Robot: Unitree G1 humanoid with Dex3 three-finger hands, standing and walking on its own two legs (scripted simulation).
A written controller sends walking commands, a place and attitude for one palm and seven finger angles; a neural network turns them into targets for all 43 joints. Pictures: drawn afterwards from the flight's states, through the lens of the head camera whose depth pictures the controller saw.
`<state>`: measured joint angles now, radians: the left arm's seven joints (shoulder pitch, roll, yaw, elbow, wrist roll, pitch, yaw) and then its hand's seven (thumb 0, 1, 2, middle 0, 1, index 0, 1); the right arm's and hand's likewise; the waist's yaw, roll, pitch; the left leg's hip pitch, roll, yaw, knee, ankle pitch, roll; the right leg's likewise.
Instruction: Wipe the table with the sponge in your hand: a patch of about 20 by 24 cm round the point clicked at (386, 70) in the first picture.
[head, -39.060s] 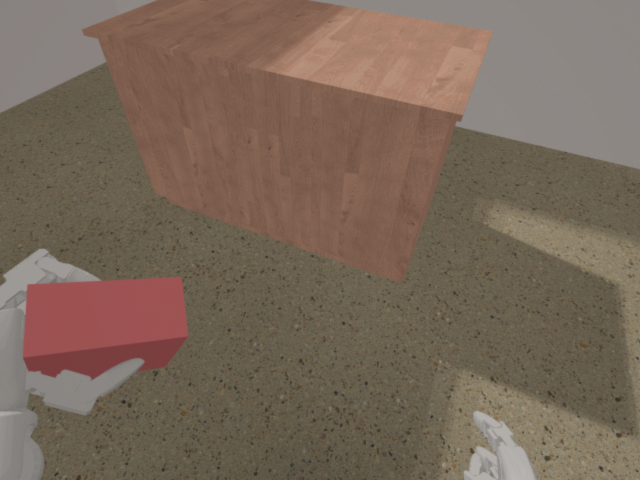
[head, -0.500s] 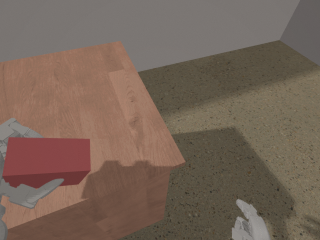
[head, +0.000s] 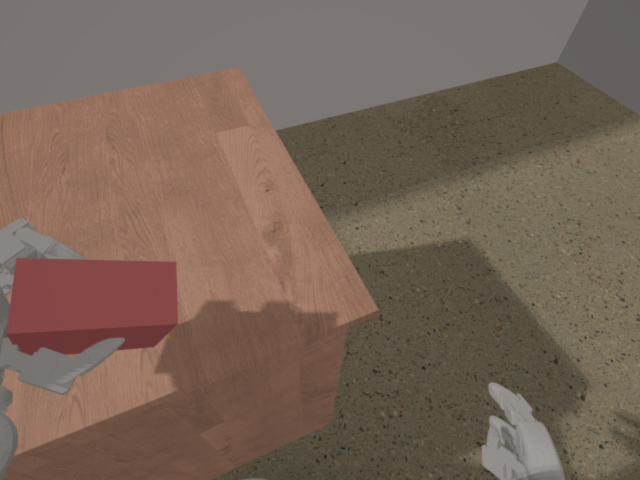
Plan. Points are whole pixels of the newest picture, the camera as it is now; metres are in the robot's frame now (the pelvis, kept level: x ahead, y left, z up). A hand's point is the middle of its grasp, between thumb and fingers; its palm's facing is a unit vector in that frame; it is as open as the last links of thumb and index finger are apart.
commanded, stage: come to a stop and stand still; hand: left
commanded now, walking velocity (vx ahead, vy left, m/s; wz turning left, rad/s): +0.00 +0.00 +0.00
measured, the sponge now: (120, 309) +0.25 +0.21 +0.13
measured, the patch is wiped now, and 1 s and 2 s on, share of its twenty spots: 0.00 0.00 0.00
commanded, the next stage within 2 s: look again from close up in 0.68 s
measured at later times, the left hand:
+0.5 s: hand out of the picture +0.23 +0.32 +0.16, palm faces +0.39 -0.85 -0.36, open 9.9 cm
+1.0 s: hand out of the picture +0.21 +0.32 +0.17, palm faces +0.43 -0.82 -0.37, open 9.9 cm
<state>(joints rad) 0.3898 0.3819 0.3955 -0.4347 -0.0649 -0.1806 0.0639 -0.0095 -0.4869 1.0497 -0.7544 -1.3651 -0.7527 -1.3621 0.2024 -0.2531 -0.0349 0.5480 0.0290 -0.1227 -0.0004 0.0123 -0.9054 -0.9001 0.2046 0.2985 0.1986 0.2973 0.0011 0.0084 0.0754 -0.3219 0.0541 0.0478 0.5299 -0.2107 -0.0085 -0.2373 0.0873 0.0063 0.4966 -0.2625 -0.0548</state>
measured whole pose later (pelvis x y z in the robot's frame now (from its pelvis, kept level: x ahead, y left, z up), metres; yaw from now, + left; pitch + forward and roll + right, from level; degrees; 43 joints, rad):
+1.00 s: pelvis +0.00 +0.07 +0.01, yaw +2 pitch -1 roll -2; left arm 0.42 0.36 0.34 -0.44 -0.02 -0.20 0.12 -0.01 -0.49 1.05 -0.76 -1.36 -0.76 -1.36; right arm 0.23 -0.20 0.02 0.59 0.01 -0.11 -0.04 0.01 -0.90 -0.90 0.20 0.30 0.20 0.30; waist 0.02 -0.01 0.04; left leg -0.24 -0.04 0.05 0.43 -0.17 0.08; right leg -0.13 -0.01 0.00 0.36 -0.21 0.03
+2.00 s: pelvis +0.01 -0.02 +0.00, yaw +2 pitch +0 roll -1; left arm 0.47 0.39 0.37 -0.54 -0.09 -0.14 0.09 -0.01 -0.49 1.05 -0.76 -1.36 -0.76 -1.36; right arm 0.22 -0.22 -0.03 0.57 0.02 -0.05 -0.05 0.01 -0.91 -0.90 0.20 0.30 0.20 0.30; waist -0.01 0.00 0.04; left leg -0.31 0.07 0.00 0.55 -0.24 -0.03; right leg -0.19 0.11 -0.04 0.48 -0.28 -0.08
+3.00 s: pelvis +0.02 -0.01 +0.00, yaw +3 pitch +0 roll -2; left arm 0.48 0.41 0.38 -0.56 -0.09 -0.13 0.10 -0.01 -0.49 1.05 -0.76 -1.36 -0.76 -1.36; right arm 0.21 -0.19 -0.01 0.55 0.02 -0.05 -0.04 0.01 -0.91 -0.90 0.20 0.30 0.20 0.30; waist -0.01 0.01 0.06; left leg -0.31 0.06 -0.01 0.53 -0.23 -0.03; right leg -0.17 0.10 -0.04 0.43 -0.26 -0.08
